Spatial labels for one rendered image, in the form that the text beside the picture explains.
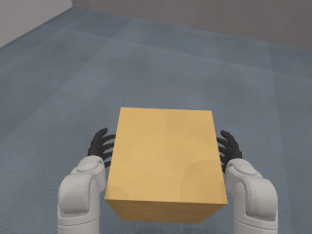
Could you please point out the robot left hand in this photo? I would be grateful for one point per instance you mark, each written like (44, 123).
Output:
(97, 148)

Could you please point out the right robot forearm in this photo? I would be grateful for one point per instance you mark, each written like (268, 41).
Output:
(255, 207)

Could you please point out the robot right hand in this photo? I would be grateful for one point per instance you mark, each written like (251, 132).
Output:
(231, 150)

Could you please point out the carton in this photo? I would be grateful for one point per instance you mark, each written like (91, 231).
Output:
(165, 166)

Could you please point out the left robot forearm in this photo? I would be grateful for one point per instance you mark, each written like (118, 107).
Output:
(78, 197)

